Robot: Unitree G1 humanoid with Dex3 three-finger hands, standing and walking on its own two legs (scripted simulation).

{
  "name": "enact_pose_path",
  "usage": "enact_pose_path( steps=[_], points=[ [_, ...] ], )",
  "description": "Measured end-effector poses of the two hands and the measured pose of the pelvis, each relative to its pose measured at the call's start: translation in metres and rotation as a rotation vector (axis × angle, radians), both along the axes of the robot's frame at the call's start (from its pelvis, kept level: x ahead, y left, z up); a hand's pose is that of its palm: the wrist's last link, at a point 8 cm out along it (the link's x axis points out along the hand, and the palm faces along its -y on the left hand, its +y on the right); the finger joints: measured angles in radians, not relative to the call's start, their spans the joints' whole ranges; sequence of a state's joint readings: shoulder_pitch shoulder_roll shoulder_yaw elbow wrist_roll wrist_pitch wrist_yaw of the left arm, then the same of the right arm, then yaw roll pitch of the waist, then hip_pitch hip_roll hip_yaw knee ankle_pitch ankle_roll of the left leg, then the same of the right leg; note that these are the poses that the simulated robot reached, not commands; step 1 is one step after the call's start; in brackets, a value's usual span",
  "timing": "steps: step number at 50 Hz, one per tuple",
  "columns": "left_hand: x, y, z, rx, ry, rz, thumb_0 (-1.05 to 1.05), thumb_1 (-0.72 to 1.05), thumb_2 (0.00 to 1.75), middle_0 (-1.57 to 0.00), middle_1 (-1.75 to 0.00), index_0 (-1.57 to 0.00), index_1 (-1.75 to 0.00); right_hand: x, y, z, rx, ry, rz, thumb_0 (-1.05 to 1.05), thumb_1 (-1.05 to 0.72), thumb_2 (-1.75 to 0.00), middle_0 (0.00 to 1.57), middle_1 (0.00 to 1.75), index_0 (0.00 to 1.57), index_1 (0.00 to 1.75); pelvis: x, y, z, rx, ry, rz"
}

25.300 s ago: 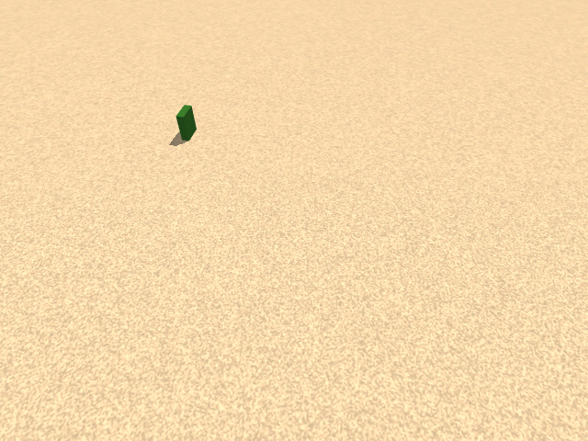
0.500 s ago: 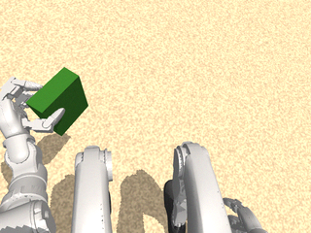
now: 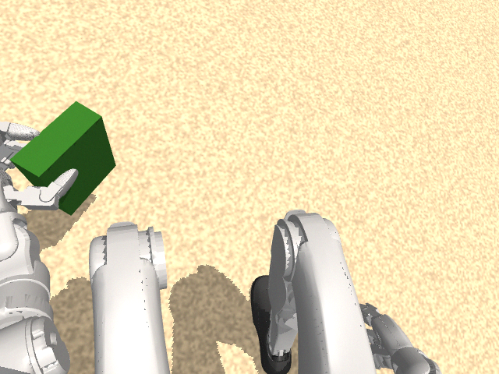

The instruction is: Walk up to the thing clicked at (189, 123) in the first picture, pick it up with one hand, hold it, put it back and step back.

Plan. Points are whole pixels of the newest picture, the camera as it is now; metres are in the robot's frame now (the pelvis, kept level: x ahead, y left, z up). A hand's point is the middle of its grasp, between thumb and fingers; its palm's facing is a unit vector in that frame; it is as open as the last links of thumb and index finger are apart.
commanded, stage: crouch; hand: left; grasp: from the side
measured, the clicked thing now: (73, 163) +0.44 +0.25 -0.12
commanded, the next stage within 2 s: lower in 0.18 s
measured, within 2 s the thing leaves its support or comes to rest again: neither
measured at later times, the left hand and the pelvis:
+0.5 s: hand (51, 173) +0.42 +0.28 -0.13, palm faces +0.38 -0.93 -0.04, open 9.1 cm; pelvis +0.00 +0.01 -0.02, yaw -3 degrees
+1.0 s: hand (61, 173) +0.44 +0.28 -0.18, palm faces +0.38 -0.92 -0.03, open 9.1 cm; pelvis +0.00 +0.02 -0.04, yaw -6 degrees
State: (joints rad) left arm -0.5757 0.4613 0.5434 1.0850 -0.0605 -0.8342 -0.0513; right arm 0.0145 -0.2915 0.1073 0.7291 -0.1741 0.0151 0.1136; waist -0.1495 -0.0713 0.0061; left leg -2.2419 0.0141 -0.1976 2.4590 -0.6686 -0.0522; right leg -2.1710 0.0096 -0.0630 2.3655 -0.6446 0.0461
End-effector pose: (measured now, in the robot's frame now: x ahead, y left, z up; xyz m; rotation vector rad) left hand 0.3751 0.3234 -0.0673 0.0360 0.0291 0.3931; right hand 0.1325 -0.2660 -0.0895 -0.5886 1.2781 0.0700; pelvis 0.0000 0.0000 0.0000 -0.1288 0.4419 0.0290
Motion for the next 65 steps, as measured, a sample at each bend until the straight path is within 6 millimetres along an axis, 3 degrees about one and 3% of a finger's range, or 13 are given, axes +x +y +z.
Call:
enact_pose_path(
  steps=[18, 38, 53, 65],
  points=[
    [0.008, 0.0, -0.034, 0.003, 0.0, -0.023, -0.01, -0.41, 1.06, -0.9, -1.28, -0.86, -1.22, -0.003, 0.002, -0.006, -0.035, 0.037, 0.057, 0.0, -0.91, -0.91, 0.2, 0.3, 0.2, 0.3, 0.001, 0.004, -0.018, -0.031, -0.049, -0.015],
    [0.02, -0.001, -0.09, -0.017, 0.024, -0.003, -0.01, -0.42, 1.07, -0.91, -1.28, -0.86, -1.22, -0.01, 0.003, 0.004, -0.129, 0.097, 0.185, 0.0, -0.91, -0.91, 0.2, 0.3, 0.21, 0.3, -0.003, 0.01, -0.033, -0.08, -0.132, -0.046],
    [0.024, -0.001, -0.113, -0.03, 0.029, 0.01, -0.01, -0.41, 1.07, -0.9, -1.28, -0.86, -1.23, -0.009, 0.012, 0.015, -0.174, 0.129, 0.261, 0.0, -0.9, -0.91, 0.2, 0.3, 0.21, 0.3, -0.004, 0.017, -0.035, -0.121, -0.166, -0.058],
    [0.024, -0.001, -0.118, -0.024, 0.017, 0.007, -0.01, -0.41, 1.06, -0.9, -1.28, -0.86, -1.23, -0.01, 0.02, 0.021, -0.196, 0.13, 0.311, 0.0, -0.89, -0.9, 0.2, 0.3, 0.21, 0.3, -0.008, 0.021, -0.037, -0.144, -0.197, -0.069]
  ],
)
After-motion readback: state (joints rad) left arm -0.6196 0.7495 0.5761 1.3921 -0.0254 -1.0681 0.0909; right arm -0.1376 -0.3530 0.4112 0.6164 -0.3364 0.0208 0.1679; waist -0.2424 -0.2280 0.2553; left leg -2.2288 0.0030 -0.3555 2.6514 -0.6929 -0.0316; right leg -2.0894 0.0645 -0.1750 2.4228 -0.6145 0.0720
